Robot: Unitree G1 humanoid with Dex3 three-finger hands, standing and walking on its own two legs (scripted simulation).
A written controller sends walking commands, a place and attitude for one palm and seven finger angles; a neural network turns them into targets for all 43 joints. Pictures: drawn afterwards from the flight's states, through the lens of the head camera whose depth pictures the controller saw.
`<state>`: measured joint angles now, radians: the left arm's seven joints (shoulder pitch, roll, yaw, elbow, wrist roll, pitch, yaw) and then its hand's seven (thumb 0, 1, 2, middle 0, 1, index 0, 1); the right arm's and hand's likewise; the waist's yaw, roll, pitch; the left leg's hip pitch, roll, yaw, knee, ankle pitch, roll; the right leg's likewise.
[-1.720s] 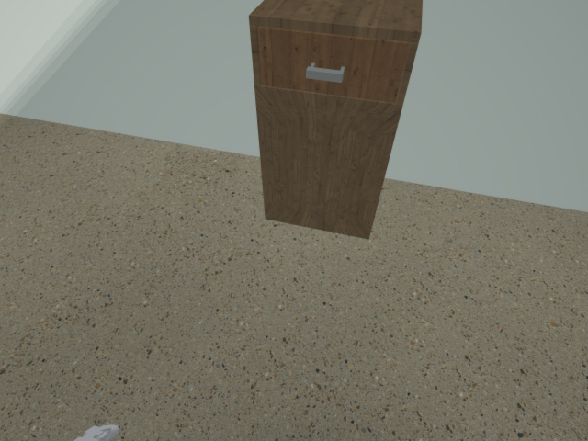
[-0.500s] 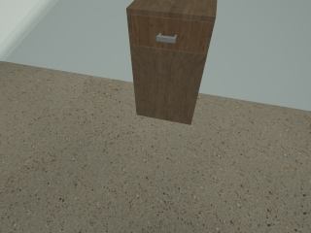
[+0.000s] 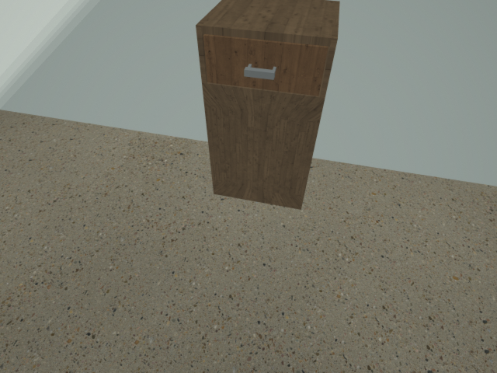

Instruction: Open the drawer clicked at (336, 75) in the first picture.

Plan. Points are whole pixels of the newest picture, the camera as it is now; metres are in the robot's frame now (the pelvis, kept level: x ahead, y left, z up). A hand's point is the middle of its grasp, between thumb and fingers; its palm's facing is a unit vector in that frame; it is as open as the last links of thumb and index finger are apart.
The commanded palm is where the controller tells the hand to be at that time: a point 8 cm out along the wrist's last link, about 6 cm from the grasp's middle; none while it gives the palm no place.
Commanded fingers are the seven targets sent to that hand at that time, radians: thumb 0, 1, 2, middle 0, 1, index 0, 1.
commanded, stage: walk to a spot facing it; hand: left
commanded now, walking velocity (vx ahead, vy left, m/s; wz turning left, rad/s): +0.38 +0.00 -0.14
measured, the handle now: (260, 70) +1.10 +0.03 -0.01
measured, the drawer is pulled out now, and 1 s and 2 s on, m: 0.00 0.00 0.00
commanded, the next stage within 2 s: take the last steps up to it in 0.36 s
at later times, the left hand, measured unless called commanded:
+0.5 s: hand out of the picture +0.10 +0.14 -0.17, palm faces +0.00 -0.98 -0.17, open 7.3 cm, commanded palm none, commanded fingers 0.00 0.90 0.90 -0.20 -0.30 -0.20 -0.30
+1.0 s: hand (196, 252) +0.42 +0.16 -0.16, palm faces -0.14 -0.96 -0.23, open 7.3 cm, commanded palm none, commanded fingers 0.00 0.90 0.90 -0.20 -0.30 -0.20 -0.30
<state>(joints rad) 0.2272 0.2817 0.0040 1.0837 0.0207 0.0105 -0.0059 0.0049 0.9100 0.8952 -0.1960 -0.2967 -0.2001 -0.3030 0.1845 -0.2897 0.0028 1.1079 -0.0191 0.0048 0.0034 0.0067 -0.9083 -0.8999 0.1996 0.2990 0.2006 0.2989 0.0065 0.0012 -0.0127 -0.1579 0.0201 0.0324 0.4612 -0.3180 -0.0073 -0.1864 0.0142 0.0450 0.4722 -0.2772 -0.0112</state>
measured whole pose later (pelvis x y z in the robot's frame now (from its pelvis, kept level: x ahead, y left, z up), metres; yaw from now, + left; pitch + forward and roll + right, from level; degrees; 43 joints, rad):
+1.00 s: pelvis +0.33 -0.02 -0.01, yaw -10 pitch +0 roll +2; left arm 0.24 0.17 0.07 1.01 0.03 -0.02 -0.01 0.00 0.93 0.90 -0.19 -0.30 -0.20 -0.30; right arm 0.31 -0.18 -0.06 1.09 -0.03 -0.03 0.00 0.00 -0.93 -0.90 0.20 0.30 0.20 0.30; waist -0.02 0.01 0.02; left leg -0.20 0.06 0.21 0.49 -0.27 0.00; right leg -0.38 -0.09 -0.10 0.65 -0.28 0.00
